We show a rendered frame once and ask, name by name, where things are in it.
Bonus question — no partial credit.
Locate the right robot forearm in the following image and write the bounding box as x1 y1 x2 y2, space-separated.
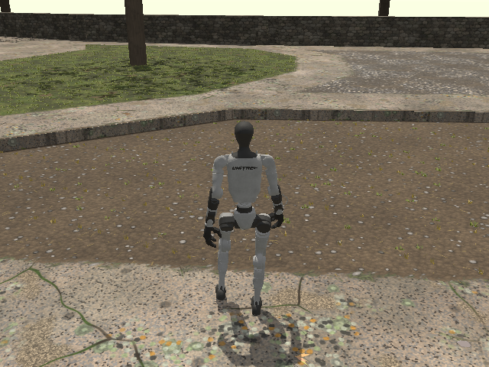
271 185 283 215

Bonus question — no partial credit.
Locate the right robot foot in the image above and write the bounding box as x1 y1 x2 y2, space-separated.
251 296 262 316

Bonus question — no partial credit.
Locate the right robot upper arm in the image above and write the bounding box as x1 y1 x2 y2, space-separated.
260 154 280 196

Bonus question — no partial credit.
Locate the robot left shin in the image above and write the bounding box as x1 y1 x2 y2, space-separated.
218 239 228 290

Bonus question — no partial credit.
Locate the robot left hand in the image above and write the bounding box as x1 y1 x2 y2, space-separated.
203 226 222 248

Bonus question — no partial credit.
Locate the left robot upper arm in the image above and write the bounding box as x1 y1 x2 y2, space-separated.
212 154 228 199

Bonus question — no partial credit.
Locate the left robot forearm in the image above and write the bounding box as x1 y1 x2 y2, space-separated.
205 188 219 227

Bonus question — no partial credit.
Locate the robot right hand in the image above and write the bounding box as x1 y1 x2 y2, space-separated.
268 211 284 229

